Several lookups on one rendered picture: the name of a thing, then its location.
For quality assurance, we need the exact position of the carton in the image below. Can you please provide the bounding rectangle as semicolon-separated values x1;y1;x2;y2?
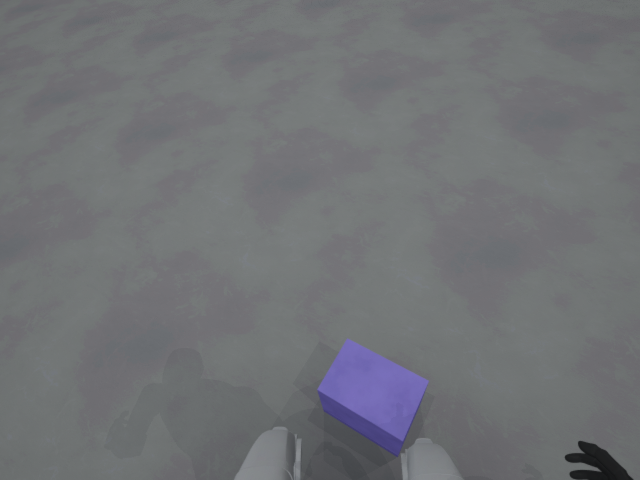
317;338;429;457

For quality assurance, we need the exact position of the right robot thigh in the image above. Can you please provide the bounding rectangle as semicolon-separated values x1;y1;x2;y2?
401;443;465;480

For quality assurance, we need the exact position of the robot thigh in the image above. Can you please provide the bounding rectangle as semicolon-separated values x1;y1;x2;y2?
234;430;302;480
401;443;465;480

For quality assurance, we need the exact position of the right robot hand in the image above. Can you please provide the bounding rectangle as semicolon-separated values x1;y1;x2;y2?
565;441;633;480

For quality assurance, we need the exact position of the left robot thigh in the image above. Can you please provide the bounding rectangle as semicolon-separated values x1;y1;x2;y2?
234;430;302;480

